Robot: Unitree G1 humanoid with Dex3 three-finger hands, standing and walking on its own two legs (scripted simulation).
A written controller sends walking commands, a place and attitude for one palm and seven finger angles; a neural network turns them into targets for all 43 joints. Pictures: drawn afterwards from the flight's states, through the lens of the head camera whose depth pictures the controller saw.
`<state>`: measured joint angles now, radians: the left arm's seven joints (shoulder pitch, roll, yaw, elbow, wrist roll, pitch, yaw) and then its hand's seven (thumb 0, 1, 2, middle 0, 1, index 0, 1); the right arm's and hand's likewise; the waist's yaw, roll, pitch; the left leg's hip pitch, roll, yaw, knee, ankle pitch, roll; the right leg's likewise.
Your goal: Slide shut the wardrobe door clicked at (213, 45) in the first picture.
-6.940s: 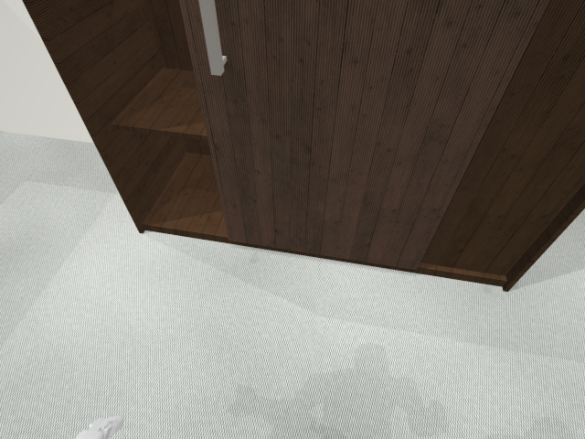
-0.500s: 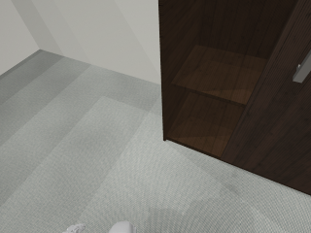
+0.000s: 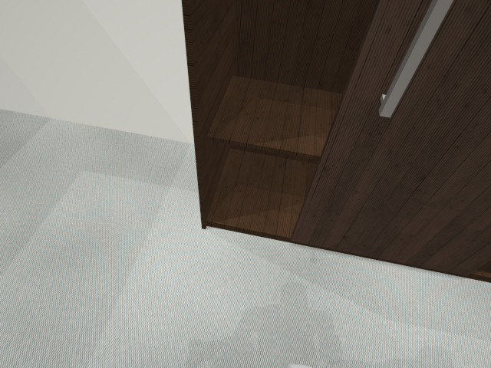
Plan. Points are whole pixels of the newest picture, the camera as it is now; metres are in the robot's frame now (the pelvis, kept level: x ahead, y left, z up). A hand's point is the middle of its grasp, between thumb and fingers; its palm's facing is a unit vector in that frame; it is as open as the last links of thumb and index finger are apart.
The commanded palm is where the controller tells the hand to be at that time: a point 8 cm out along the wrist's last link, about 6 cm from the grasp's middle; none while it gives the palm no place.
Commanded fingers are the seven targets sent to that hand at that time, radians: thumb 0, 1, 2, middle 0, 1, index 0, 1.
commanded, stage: turn to face it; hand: right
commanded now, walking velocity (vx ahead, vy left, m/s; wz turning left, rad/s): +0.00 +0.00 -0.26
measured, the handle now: (409, 55) +0.71 -0.29 +0.19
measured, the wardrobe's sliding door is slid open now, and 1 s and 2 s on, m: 0.41 0.41 0.41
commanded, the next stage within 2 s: take the last steps up to it in 0.04 s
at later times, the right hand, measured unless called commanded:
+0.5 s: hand out of the picture +0.03 -0.24 -0.17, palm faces +0.16 +0.97 -0.21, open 7.3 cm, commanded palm none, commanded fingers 0.00 -0.90 -0.90 0.20 0.30 0.20 0.30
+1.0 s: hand out of the picture +0.06 -0.19 -0.17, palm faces +0.30 +0.94 -0.13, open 7.3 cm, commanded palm none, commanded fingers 0.00 -0.90 -0.90 0.20 0.30 0.20 0.30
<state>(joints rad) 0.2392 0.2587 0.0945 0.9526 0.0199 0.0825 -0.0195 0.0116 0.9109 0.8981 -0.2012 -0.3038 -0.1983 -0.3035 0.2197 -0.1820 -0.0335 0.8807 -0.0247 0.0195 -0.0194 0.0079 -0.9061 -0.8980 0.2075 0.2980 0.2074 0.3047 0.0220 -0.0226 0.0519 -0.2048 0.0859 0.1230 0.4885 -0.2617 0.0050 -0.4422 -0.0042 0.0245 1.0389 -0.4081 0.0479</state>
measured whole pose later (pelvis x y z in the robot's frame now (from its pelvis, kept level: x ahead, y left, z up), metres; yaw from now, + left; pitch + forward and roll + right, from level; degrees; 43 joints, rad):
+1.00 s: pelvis +0.16 -0.06 +0.00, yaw -11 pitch -1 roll +1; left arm 0.21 0.17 0.06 1.04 0.02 0.00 -0.02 0.01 0.92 0.90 -0.20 -0.30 -0.20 -0.30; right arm 0.45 -0.09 -0.02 1.14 -0.03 -0.06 -0.01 0.01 -0.91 -0.90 0.21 0.30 0.21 0.30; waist -0.05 -0.01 0.02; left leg -0.02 0.04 0.16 0.32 -0.29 -0.01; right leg -0.50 -0.09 -0.08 0.73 -0.19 0.00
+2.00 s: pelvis +0.22 -0.13 -0.01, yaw -9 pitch -2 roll +0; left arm 0.26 0.18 0.01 0.94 0.01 0.01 0.02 0.01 0.92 0.90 -0.20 -0.30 -0.20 -0.30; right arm 0.25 -0.18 0.00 1.00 -0.02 0.03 -0.04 0.01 -0.91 -0.90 0.21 0.30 0.21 0.30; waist -0.01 -0.01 0.03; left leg -0.28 0.07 0.03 0.57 -0.26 -0.02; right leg -0.20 0.00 -0.06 0.59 -0.36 -0.03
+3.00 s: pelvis +0.25 -0.11 +0.00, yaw -8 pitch -1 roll +0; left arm 0.28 0.15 -0.01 1.13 0.01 -0.03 0.04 0.01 0.91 0.90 -0.20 -0.30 -0.20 -0.30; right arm 0.27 -0.15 0.00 1.10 -0.01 -0.01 -0.03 0.01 -0.93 -0.90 0.20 0.30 0.20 0.30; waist -0.01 -0.01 0.03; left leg -0.22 0.05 0.03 0.50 -0.26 -0.03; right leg -0.11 -0.01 -0.06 0.46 -0.33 0.00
